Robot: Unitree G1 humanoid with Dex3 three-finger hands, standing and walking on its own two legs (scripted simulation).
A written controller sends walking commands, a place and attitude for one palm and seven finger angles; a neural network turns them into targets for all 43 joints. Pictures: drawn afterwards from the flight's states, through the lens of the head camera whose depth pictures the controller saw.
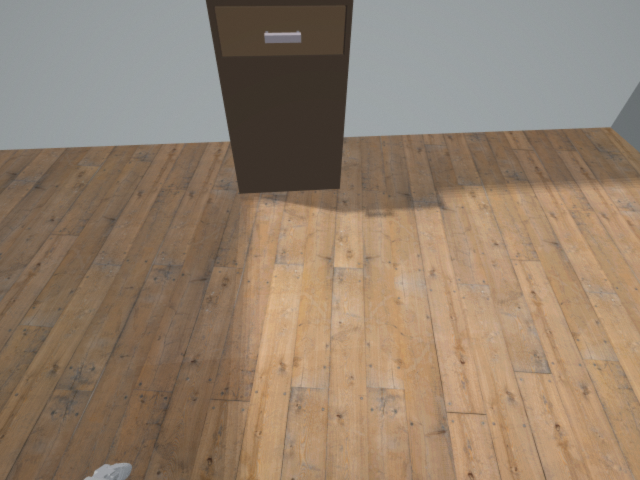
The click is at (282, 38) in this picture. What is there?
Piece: drawer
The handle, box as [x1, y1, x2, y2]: [264, 31, 300, 42]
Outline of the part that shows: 264,33 265,42 300,42 300,32 298,31 294,33 268,33 267,31 265,31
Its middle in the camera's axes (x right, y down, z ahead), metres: -0.14 -0.72 +1.36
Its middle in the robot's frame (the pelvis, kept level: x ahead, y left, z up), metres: +1.49 +0.21 -0.03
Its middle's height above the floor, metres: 0.74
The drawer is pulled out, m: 0.00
